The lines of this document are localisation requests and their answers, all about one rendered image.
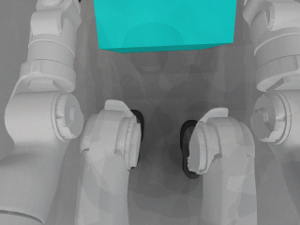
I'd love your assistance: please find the carton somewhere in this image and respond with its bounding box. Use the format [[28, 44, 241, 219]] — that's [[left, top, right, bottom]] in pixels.
[[93, 0, 237, 53]]

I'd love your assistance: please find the left robot forearm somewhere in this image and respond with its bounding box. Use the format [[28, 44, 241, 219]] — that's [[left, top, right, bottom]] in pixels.
[[4, 0, 82, 134]]

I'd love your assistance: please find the right robot forearm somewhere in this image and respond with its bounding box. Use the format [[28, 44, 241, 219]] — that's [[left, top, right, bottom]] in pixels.
[[242, 0, 300, 93]]

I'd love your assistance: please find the right robot upper arm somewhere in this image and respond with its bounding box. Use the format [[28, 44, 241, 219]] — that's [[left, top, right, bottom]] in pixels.
[[250, 89, 300, 217]]

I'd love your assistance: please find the robot right foot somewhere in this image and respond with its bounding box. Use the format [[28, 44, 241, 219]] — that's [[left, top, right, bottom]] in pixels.
[[180, 120, 200, 179]]

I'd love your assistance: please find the left robot upper arm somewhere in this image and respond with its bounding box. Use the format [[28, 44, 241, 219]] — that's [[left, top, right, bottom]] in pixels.
[[0, 90, 84, 225]]

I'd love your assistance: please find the robot left thigh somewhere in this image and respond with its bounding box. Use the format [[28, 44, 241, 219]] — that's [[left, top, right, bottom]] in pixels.
[[74, 110, 142, 225]]

